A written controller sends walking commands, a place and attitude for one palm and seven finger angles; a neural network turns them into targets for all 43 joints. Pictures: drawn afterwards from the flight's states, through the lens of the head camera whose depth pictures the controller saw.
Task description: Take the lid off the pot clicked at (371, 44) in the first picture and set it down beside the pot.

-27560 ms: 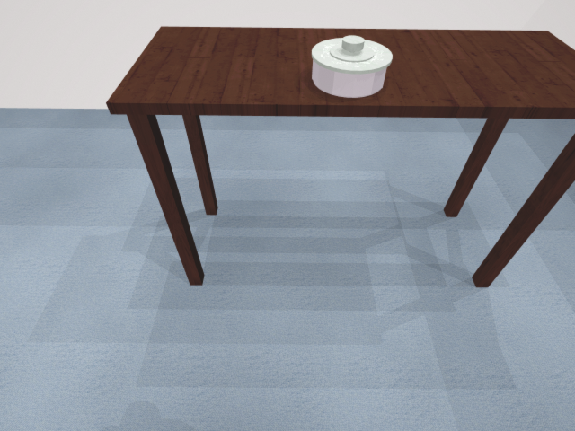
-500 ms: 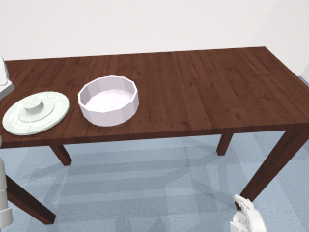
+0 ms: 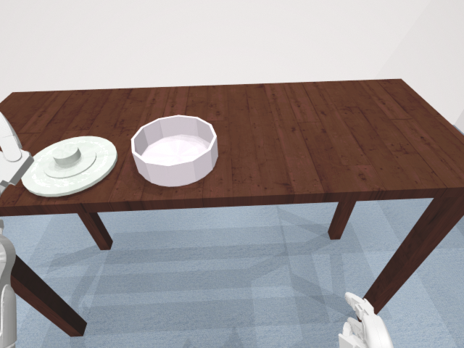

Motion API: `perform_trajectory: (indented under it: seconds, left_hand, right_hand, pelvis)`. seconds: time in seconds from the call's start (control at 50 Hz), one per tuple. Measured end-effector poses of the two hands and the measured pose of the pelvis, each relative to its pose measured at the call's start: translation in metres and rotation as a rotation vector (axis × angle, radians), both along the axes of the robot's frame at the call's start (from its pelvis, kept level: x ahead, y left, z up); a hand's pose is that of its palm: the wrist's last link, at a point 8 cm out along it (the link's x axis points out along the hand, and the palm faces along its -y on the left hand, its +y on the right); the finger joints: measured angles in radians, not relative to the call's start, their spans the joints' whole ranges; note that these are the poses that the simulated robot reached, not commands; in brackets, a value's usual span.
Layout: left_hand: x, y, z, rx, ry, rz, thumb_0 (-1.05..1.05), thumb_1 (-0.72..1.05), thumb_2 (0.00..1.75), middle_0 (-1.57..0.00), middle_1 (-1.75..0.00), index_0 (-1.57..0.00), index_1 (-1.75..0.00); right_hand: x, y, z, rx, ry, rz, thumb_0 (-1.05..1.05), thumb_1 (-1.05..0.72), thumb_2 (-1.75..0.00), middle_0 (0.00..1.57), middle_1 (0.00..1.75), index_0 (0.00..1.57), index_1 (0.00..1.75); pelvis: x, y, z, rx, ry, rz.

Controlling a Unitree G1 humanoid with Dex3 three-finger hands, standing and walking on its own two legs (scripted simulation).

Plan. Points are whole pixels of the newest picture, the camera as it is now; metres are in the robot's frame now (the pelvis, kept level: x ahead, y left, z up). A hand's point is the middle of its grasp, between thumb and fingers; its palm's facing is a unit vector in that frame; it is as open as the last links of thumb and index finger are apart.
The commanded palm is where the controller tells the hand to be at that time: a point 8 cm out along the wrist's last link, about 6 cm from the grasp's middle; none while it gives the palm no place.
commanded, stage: draw the hand back to the body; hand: left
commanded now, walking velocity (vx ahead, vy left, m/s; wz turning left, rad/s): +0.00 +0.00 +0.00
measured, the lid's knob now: (66, 154) +0.44 +0.43 +0.10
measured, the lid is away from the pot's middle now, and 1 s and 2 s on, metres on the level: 0.24 0.24 0.24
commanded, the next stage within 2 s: step back with the hand held close in 0.42 s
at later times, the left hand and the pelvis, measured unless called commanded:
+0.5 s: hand out of the picture +0.16 +0.25 +0.28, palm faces +0.53 -0.81 -0.26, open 7.4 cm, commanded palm +0.11 +0.29 +0.27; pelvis -0.01 +0.01 +0.00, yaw +1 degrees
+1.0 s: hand out of the picture +0.14 +0.25 +0.26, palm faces +0.43 -0.76 -0.49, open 7.4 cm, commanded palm +0.07 +0.32 +0.27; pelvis -0.06 +0.04 -0.01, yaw -1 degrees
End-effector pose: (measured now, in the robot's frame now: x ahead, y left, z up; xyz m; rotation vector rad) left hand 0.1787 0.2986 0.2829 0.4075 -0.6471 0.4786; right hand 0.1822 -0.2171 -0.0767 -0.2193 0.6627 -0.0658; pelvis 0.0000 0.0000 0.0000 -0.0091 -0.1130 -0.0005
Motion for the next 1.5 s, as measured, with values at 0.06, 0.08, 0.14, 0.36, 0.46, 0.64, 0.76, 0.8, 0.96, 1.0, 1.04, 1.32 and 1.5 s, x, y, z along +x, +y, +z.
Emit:
perform_trajectory:
  seconds: [0.06, 0.08, 0.14, 0.36, 0.46, 0.64, 0.76, 0.8, 0.96, 1.0, 1.04, 1.32, 1.5]
  left_hand:
    - [-0.010, -0.004, -0.001, 0.021, 0.002, -0.012, 0.01, 0.89, 0.90, -0.21, -0.30, -0.21, -0.30]
    - [-0.013, -0.005, -0.001, 0.027, 0.002, -0.016, 0.01, 0.89, 0.90, -0.21, -0.30, -0.21, -0.30]
    - [-0.022, -0.007, -0.002, 0.042, 0.003, -0.022, 0.01, 0.89, 0.90, -0.21, -0.30, -0.21, -0.30]
    - [-0.056, -0.016, -0.005, 0.087, 0.011, -0.037, 0.01, 0.88, 0.90, -0.21, -0.30, -0.21, -0.30]
    - [-0.060, -0.010, -0.003, 0.077, -0.011, -0.013, 0.01, 0.88, 0.90, -0.21, -0.30, -0.21, -0.30]
    - [-0.058, -0.008, 0.005, 0.170, -0.038, -0.011, 0.01, 0.88, 0.90, -0.21, -0.30, -0.21, -0.30]
    - [-0.044, -0.005, -0.002, 0.225, -0.001, -0.089, 0.00, 0.89, 0.90, -0.21, -0.30, -0.21, -0.30]
    - [-0.041, -0.003, -0.007, 0.238, 0.032, -0.110, 0.00, 0.89, 0.90, -0.21, -0.30, -0.21, -0.30]
    - [-0.066, -0.001, -0.012, 0.319, 0.061, -0.137, 0.01, 0.88, 0.90, -0.22, -0.31, -0.21, -0.30]
    - [-0.080, -0.003, -0.008, 0.337, 0.033, -0.126, 0.01, 0.88, 0.90, -0.22, -0.31, -0.21, -0.30]
    - [-0.094, -0.004, -0.003, 0.349, -0.004, -0.106, 0.01, 0.88, 0.90, -0.22, -0.31, -0.21, -0.30]
    - [-0.149, 0.014, -0.005, 0.225, -0.160, -0.059, 0.00, 0.88, 0.90, -0.21, -0.30, -0.21, -0.30]
    - [-0.191, 0.007, -0.009, 0.234, -0.075, -0.066, 0.01, 0.88, 0.90, -0.21, -0.30, -0.21, -0.30]
  right_hand:
    - [-0.001, 0.002, 0.001, 0.000, -0.008, 0.001, 0.02, -0.90, -0.90, 0.20, 0.30, 0.20, 0.30]
    - [-0.002, 0.003, 0.001, 0.000, -0.010, 0.003, 0.02, -0.90, -0.90, 0.20, 0.30, 0.20, 0.30]
    - [-0.002, 0.006, 0.003, -0.001, -0.017, 0.010, 0.02, -0.90, -0.90, 0.20, 0.30, 0.20, 0.30]
    - [-0.001, 0.020, 0.008, 0.003, -0.049, 0.047, 0.02, -0.90, -0.90, 0.20, 0.30, 0.20, 0.30]
    - [-0.001, 0.027, 0.008, 0.008, -0.054, 0.060, 0.02, -0.90, -0.90, 0.20, 0.30, 0.20, 0.30]
    - [-0.007, 0.028, 0.007, 0.009, -0.033, 0.053, 0.02, -0.90, -0.90, 0.20, 0.30, 0.20, 0.30]
    - [-0.025, 0.017, 0.005, -0.023, 0.021, -0.043, 0.02, -0.90, -0.90, 0.20, 0.30, 0.20, 0.30]
    - [-0.034, 0.014, 0.006, -0.032, 0.032, -0.075, 0.02, -0.90, -0.90, 0.20, 0.30, 0.20, 0.30]
    - [-0.073, 0.017, 0.003, -0.037, 0.050, -0.113, 0.02, -0.90, -0.90, 0.20, 0.30, 0.20, 0.30]
    - [-0.082, 0.020, -0.001, -0.030, 0.048, -0.104, 0.02, -0.90, -0.90, 0.20, 0.30, 0.20, 0.30]
    - [-0.091, 0.022, -0.006, -0.017, 0.048, -0.096, 0.02, -0.90, -0.90, 0.20, 0.30, 0.20, 0.30]
    - [-0.162, 0.021, -0.023, -0.025, 0.045, -0.142, 0.02, -0.90, -0.90, 0.20, 0.30, 0.20, 0.30]
    - [-0.210, 0.027, -0.017, 0.007, 0.051, -0.116, 0.02, -0.90, -0.90, 0.20, 0.30, 0.20, 0.30]
  pelvis:
    - [-0.001, 0.002, 0.000, -0.001, -0.003, 0.000]
    - [-0.002, 0.002, 0.000, -0.001, -0.004, 0.000]
    - [-0.004, 0.004, 0.000, -0.002, -0.007, 0.003]
    - [-0.009, 0.009, -0.001, -0.008, -0.017, 0.013]
    - [-0.013, 0.010, -0.001, -0.010, -0.024, 0.017]
    - [-0.018, 0.016, -0.003, -0.033, 0.026, 0.019]
    - [-0.023, 0.031, -0.006, -0.030, 0.067, -0.002]
    - [-0.026, 0.035, -0.006, -0.025, 0.076, -0.011]
    - [-0.051, 0.042, -0.012, -0.016, 0.093, -0.020]
    - [-0.059, 0.041, -0.014, -0.019, 0.092, -0.014]
    - [-0.067, 0.040, -0.016, -0.025, 0.089, -0.006]
    - [-0.121, 0.049, -0.028, -0.055, 0.047, 0.006]
    - [-0.172, 0.037, -0.022, -0.060, 0.118, 0.001]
